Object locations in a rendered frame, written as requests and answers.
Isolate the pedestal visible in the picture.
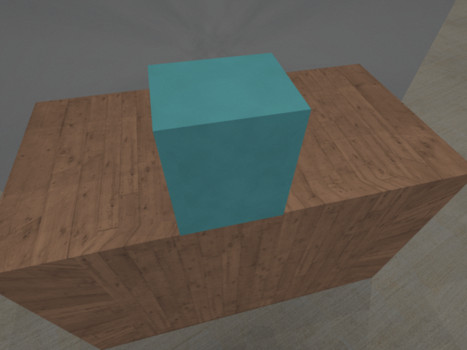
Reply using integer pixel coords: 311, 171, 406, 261
0, 64, 467, 350

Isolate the carton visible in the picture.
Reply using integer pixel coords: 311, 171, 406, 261
147, 52, 311, 236

